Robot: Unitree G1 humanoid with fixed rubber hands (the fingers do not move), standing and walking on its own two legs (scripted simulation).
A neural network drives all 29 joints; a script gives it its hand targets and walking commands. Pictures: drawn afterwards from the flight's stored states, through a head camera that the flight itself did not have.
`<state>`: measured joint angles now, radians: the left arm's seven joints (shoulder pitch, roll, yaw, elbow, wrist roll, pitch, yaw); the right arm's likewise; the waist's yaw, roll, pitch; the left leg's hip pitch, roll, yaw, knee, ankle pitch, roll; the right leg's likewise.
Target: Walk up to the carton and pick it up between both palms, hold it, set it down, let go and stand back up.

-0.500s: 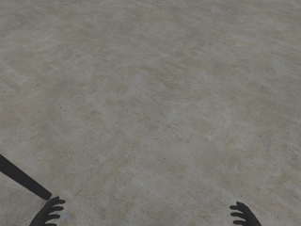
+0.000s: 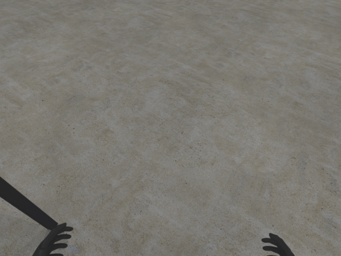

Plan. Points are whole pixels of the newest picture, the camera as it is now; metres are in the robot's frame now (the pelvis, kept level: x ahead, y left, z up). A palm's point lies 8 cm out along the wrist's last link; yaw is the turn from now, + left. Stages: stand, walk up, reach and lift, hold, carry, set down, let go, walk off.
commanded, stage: stand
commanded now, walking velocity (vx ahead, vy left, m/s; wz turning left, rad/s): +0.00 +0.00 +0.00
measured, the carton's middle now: out of the picture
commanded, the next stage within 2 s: walk up in 1.20 s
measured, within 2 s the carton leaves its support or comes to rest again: neither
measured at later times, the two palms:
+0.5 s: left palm out of the picture +0.13 +0.29 -0.08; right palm out of the picture +0.11 -0.28 -0.09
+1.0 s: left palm out of the picture +0.11 +0.29 -0.08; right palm out of the picture +0.09 -0.29 -0.09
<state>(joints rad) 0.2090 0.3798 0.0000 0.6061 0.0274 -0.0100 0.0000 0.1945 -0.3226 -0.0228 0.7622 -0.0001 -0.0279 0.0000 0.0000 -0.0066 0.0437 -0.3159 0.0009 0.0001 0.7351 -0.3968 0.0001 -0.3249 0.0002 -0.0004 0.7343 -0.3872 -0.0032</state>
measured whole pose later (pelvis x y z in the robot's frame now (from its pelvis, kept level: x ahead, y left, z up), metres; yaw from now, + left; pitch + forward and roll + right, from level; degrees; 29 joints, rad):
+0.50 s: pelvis +0.00 +0.00 +0.00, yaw +0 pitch -2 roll +0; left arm 0.21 0.39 0.00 0.65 0.02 -0.01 0.00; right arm 0.19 -0.33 -0.02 0.81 0.00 -0.03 0.00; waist 0.00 -0.01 0.05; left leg -0.32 0.00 0.00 0.73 -0.39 0.00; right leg -0.32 0.00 0.00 0.73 -0.38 0.00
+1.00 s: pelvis -0.02 +0.00 +0.01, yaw +0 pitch -2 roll +0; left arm 0.21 0.39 0.00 0.71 0.02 -0.01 0.00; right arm 0.19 -0.33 -0.02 0.86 0.00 -0.03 0.00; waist 0.00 -0.01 0.03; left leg -0.32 0.00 0.00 0.69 -0.35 0.00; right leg -0.33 0.00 0.00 0.69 -0.34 0.00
